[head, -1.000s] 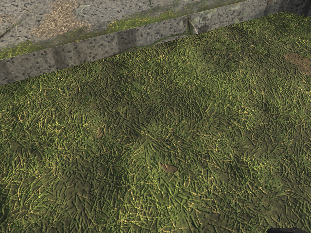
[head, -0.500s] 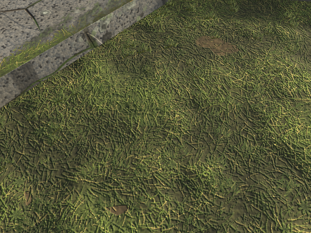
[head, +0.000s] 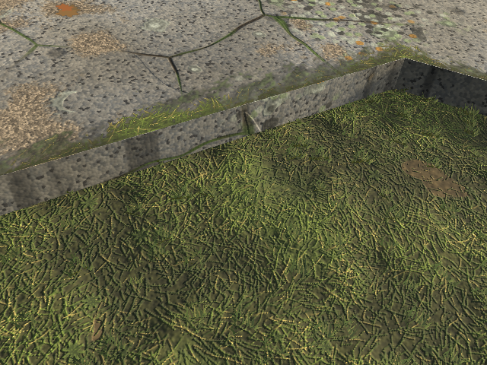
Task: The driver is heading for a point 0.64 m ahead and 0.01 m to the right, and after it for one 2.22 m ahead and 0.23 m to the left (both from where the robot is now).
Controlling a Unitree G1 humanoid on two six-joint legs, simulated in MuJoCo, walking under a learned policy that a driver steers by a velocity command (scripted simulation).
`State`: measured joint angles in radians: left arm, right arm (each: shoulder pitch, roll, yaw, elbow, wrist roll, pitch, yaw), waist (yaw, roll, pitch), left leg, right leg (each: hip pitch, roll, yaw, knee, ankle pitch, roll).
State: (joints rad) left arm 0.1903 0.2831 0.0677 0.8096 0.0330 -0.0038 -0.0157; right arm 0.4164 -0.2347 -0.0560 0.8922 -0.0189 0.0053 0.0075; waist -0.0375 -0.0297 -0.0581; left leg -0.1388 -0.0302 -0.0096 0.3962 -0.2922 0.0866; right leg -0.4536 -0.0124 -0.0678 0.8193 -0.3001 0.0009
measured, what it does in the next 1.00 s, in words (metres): walks ahead: right foot, then left foot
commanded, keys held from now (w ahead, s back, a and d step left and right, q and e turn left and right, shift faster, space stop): w+q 0.28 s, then w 0.24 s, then w+e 0.28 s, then e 0.20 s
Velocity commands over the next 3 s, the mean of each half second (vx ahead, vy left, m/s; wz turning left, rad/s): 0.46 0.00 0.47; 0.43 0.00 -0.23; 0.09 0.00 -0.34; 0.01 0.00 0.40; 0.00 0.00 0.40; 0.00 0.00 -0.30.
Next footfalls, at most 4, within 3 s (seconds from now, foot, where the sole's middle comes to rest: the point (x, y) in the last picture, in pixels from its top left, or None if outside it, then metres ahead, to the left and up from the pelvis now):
0.34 right None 0.33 -0.09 -0.78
0.80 left None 0.53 0.17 -0.78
1.26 right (241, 334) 0.65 -0.04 -0.78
1.68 left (171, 358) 0.58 0.16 -0.78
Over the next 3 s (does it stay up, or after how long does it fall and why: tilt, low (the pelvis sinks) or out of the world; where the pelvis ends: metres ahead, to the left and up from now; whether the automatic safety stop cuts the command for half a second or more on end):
stays up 0.52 0.01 -0.02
